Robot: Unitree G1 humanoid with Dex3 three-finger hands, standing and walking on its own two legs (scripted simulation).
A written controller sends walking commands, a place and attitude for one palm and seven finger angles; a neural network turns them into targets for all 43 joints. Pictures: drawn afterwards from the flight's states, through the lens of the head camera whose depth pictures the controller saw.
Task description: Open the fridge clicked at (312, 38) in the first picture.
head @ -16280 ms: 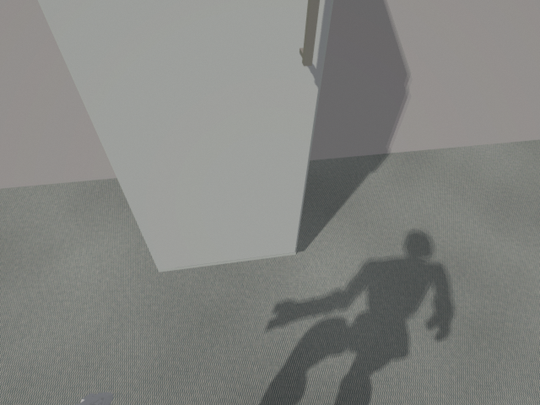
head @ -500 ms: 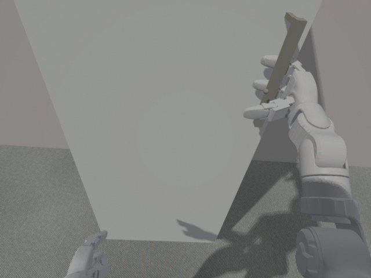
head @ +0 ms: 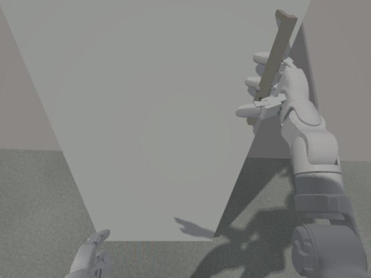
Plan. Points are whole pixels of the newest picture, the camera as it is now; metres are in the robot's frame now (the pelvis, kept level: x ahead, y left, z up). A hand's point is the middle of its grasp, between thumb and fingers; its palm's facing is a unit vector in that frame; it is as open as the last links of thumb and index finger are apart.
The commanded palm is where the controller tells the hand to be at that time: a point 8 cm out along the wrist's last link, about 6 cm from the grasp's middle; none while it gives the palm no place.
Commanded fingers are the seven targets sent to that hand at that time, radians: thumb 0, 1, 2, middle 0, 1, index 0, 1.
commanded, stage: slide the fingers in behind the handle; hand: right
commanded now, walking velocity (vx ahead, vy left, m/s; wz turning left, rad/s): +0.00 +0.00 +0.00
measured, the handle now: (264, 73) +0.46 -0.12 +0.27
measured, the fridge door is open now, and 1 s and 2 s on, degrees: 0 0 2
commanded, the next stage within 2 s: grip the handle and tug to test in 0.02 s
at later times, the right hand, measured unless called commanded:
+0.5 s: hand (257, 87) +0.41 -0.10 +0.26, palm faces -0.04 +1.00 -0.01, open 10.6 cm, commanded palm +0.38 -0.15 +0.26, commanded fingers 0.00 -0.43 -0.70 0.40 1.33 0.40 1.33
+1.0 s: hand (256, 86) +0.41 -0.10 +0.26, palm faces -0.04 +1.00 +0.00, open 5.1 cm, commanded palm +0.38 -0.15 +0.26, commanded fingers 0.00 -0.90 -0.90 0.45 1.40 0.45 1.40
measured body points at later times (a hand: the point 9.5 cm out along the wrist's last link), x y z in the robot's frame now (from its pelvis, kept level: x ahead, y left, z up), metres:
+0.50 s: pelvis +0.00 -0.01 +0.00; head -0.03 +0.02 +0.45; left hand +0.16 +0.22 -0.10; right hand +0.40 -0.15 +0.27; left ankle -0.01 +0.09 -0.74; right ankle -0.01 -0.11 -0.74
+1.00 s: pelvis +0.01 +0.00 +0.00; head -0.02 +0.02 +0.45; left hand +0.17 +0.23 -0.09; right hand +0.41 -0.15 +0.26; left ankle -0.01 +0.09 -0.74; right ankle -0.01 -0.11 -0.74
